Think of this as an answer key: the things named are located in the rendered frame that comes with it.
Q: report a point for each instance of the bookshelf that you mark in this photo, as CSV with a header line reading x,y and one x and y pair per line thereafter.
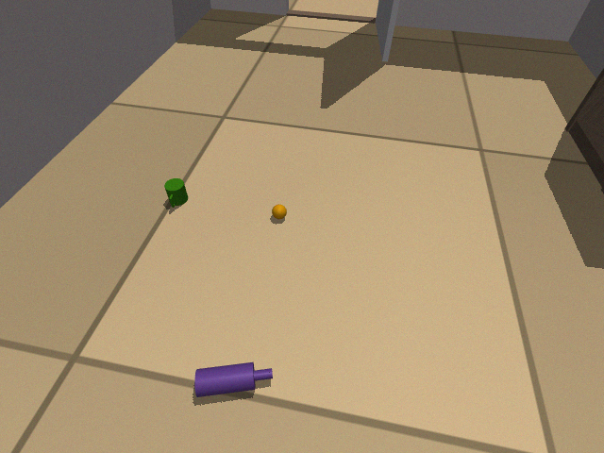
x,y
586,127

